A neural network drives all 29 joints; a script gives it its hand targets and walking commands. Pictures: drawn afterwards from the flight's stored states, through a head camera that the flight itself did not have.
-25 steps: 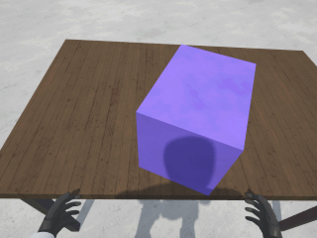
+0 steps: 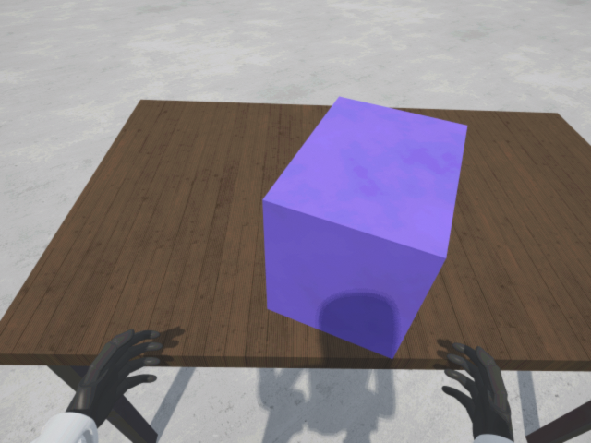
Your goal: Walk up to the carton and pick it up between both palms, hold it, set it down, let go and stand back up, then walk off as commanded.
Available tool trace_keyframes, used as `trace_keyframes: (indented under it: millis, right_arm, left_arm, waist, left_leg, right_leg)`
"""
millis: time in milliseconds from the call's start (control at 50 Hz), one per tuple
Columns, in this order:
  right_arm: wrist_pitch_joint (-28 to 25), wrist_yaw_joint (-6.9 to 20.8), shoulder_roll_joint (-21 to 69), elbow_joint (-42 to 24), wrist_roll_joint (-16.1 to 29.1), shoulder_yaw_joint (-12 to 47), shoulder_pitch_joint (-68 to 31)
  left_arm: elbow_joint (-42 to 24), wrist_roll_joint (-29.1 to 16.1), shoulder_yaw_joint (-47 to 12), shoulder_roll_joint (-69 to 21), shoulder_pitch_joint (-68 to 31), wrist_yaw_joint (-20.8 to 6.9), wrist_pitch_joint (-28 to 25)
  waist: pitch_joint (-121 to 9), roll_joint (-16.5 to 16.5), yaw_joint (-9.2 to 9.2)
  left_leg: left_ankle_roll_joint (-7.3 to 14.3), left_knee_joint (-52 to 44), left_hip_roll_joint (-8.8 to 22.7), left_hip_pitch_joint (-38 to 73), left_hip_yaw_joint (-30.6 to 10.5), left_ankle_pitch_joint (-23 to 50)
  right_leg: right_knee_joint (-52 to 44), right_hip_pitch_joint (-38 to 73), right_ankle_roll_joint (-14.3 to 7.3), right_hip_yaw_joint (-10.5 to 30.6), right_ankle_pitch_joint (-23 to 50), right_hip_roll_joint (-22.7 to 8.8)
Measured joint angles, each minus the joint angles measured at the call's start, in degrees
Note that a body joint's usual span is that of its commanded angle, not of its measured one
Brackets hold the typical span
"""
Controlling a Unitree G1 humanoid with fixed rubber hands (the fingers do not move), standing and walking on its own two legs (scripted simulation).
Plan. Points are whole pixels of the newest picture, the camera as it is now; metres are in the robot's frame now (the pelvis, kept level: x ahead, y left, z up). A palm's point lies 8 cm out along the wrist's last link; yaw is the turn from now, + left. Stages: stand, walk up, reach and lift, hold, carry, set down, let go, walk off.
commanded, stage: reach and lift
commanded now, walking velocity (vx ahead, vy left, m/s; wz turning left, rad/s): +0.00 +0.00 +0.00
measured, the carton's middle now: (364, 220) +0.44 -0.10 +0.07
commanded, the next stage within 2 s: none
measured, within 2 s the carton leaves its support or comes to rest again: neither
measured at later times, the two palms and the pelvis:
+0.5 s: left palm (112, 348) +0.22 +0.23 +0.07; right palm (480, 382) +0.19 -0.20 +0.05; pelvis +0.02 +0.01 +0.00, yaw +1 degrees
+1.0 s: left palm (139, 277) +0.29 +0.21 +0.10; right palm (495, 326) +0.24 -0.22 +0.09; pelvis +0.02 +0.00 +0.00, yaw +0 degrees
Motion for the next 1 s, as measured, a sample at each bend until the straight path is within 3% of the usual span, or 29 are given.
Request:
trace_keyframes:
  millis: [180, 480, 820, 1000]
  right_arm:
    - [3.2, -1.8, 1.5, -3.8, 1.2, 0.3, 0.1]
    - [6.3, -3.1, 0.0, -9.0, 2.5, 0.1, -1.1]
    - [9.2, -3.6, -3.4, -11.5, 5.7, -0.2, -8.3]
    - [11.8, -3.6, -5.4, -10.0, 6.8, -1.5, -16.0]
  left_arm:
    - [-6.4, -0.9, -0.4, 0.2, 1.7, 0.3, 0.9]
    - [-13.3, -3.0, 0.3, 1.0, 0.5, 0.3, 5.2]
    - [-15.6, -3.1, 4.4, 0.0, -8.6, -1.0, 13.7]
    - [-13.8, -2.6, 5.5, -0.1, -16.7, -0.9, 18.7]
  waist:
    - [-0.4, -0.3, -0.08]
    - [-0.6, 1.3, -1.85]
    - [-0.8, 0.0, -2.97]
    - [-1.0, -0.5, -4.31]
  left_leg:
    - [0.1, 1.6, 0.1, -0.1, -1.2, -1.4]
    - [0.1, 0.3, 0.2, -1.3, -1.4, -1.6]
    - [-0.5, -3.0, 0.8, -2.4, -1.0, -0.1]
    - [-0.3, -3.2, 0.3, -3.6, -0.8, 0.8]
  right_leg:
    - [0.3, 1.0, -0.1, -0.5, -1.1, 0.3]
    - [-1.7, 0.2, 0.6, -0.1, -1.1, 0.6]
    - [-4.5, -1.3, 0.3, 0.5, 0.3, 1.3]
    - [-4.9, -2.5, 0.5, 1.0, 1.4, 0.9]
